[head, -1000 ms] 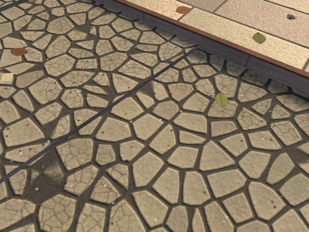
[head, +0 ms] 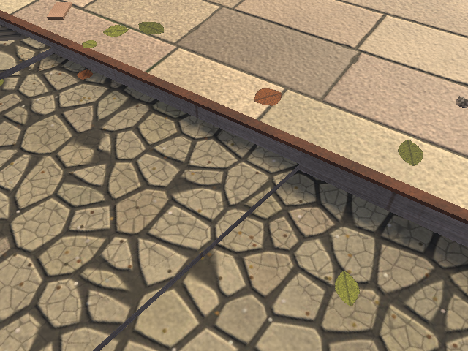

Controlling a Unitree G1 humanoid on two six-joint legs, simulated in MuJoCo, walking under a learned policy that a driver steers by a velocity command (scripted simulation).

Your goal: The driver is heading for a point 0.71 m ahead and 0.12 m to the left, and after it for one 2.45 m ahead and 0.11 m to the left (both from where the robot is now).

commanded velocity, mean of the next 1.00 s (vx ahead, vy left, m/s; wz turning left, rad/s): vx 0.48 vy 0.00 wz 0.08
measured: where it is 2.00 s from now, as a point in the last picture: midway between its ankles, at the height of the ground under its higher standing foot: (250, 284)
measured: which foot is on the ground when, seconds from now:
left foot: up 0.00-0.18, down 0.20-0.78, up 0.80-1.00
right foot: down 0.00-0.22, up 0.24-0.74, down 0.76-1.00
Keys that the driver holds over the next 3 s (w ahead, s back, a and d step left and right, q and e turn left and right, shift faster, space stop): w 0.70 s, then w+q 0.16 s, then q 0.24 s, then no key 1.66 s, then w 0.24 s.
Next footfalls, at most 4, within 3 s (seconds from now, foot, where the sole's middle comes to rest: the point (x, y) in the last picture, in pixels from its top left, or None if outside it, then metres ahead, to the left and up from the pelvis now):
0.20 left None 0.31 0.15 -0.79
0.76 right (293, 315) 0.61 -0.09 -0.79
1.20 left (205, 272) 0.72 0.18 -0.77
1.54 right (288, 275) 0.74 -0.08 -0.79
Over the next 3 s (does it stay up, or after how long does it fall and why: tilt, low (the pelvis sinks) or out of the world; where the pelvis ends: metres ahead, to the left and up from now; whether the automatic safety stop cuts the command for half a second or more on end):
stays up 0.71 0.02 0.00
